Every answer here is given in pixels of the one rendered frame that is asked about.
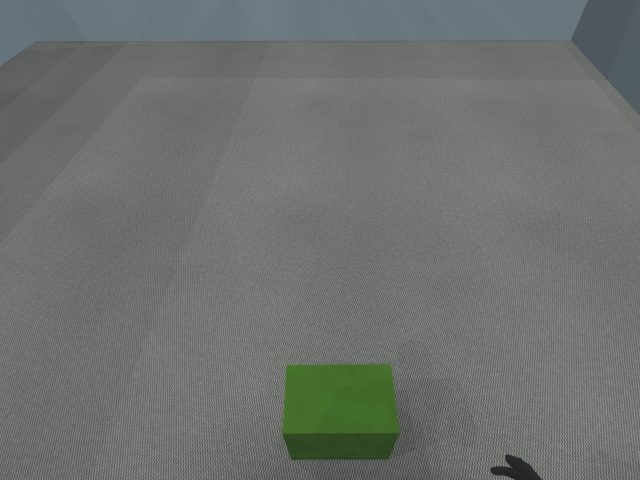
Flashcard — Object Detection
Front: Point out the right robot hand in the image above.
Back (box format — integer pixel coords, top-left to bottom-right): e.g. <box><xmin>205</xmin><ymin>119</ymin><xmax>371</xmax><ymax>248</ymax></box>
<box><xmin>490</xmin><ymin>454</ymin><xmax>542</xmax><ymax>480</ymax></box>

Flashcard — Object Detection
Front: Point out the carton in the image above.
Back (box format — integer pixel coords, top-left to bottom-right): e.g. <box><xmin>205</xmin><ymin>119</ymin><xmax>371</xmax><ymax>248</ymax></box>
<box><xmin>282</xmin><ymin>364</ymin><xmax>399</xmax><ymax>460</ymax></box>

